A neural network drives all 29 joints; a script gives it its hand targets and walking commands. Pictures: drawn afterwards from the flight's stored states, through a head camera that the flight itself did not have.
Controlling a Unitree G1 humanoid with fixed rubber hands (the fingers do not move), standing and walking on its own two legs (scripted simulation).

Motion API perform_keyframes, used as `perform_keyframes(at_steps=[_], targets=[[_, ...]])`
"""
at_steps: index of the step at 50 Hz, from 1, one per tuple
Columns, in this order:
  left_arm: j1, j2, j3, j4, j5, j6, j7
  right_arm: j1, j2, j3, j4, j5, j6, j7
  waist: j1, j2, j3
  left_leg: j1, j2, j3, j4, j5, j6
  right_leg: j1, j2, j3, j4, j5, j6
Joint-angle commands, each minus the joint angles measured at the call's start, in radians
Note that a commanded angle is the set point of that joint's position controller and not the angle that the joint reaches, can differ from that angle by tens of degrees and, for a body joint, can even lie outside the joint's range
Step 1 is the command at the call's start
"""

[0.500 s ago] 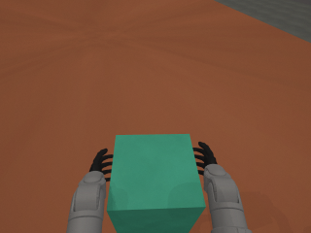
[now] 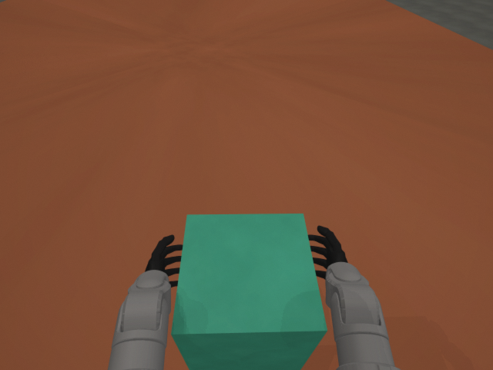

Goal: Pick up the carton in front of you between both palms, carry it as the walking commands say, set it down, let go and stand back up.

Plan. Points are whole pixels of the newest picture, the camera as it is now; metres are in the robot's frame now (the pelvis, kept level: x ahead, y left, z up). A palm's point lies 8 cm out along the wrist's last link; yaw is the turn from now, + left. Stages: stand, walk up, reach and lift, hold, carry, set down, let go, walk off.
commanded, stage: hold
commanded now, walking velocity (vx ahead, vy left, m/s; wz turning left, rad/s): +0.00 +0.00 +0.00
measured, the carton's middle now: (245, 297) +0.29 +0.00 -0.05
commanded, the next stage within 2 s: set down in 0.54 s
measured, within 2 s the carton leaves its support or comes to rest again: neither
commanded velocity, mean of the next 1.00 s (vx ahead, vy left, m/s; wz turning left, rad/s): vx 0.00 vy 0.00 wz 0.00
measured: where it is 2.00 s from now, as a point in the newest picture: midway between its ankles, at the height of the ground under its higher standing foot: outside the picture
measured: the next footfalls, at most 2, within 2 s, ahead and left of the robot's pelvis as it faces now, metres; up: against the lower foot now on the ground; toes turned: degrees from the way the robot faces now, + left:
none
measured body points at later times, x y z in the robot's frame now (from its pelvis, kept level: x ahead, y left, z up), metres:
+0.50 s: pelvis +0.01 -0.05 +0.00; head -0.03 -0.07 +0.45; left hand +0.30 +0.13 +0.04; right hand +0.34 -0.17 +0.05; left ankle +0.00 +0.09 -0.74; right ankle +0.06 -0.15 -0.74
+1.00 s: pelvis +0.00 -0.03 -0.03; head +0.12 -0.03 +0.41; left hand +0.34 +0.14 -0.08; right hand +0.38 -0.16 -0.06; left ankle +0.00 +0.09 -0.74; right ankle +0.06 -0.15 -0.74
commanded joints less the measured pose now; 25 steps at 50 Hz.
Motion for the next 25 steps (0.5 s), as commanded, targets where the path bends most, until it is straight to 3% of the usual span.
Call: perform_keyframes(at_steps=[1, 6, 17, 25], targets=[[-0.527, -0.935, -0.514, -0.077, -0.249, -0.061, -0.238, -0.429, 0.926, 0.533, 0.018, 0.240, -0.026, 0.259, 0.000, 0.010, -0.259, 0.035, -0.032, -0.146, -0.110, 0.174, -0.033, 0.119, 0.147, 0.015, -0.011, 0.073, -0.046], [-0.606, -0.948, -0.509, -0.035, -0.259, -0.051, -0.276, -0.450, 0.950, 0.478, 0.105, 0.206, -0.024, 0.272, -0.027, 0.024, -0.202, -0.026, -0.038, -0.139, -0.132, 0.032, -0.042, 0.121, 0.144, 0.009, -0.027, -0.024, -0.054], [-0.630, -0.941, -0.439, 0.019, -0.238, -0.056, -0.294, -0.494, 0.996, 0.477, 0.167, 0.208, -0.013, 0.294, 0.002, -0.033, -0.226, -0.080, -0.071, -0.126, -0.125, 0.016, -0.021, 0.221, 0.112, 0.027, -0.057, 0.010, -0.029], [-0.616, -0.933, -0.410, 0.018, -0.225, -0.061, -0.286, -0.488, 0.989, 0.483, 0.153, 0.211, -0.012, 0.287, 0.005, -0.050, -0.247, -0.085, -0.087, -0.120, -0.123, 0.050, -0.018, 0.271, 0.092, 0.052, -0.062, 0.119, -0.007]])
